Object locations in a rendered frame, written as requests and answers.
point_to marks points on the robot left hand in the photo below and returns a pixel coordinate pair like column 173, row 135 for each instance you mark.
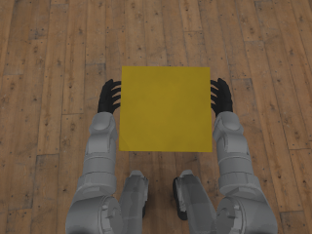
column 105, row 103

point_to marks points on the robot right thigh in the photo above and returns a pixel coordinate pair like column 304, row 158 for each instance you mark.
column 201, row 214

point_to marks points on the right robot forearm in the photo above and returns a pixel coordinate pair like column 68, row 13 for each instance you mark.
column 236, row 173

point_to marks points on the carton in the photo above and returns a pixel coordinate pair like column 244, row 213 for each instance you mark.
column 165, row 109

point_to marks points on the robot left upper arm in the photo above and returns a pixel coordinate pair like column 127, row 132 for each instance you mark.
column 97, row 215

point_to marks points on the left robot forearm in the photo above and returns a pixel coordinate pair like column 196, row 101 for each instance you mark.
column 98, row 175

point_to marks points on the robot right upper arm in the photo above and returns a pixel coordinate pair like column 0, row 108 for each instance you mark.
column 239, row 215

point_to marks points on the robot right hand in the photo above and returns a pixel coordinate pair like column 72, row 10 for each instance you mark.
column 222, row 101

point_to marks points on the right robot shin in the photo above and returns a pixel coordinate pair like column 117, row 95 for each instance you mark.
column 185, row 172

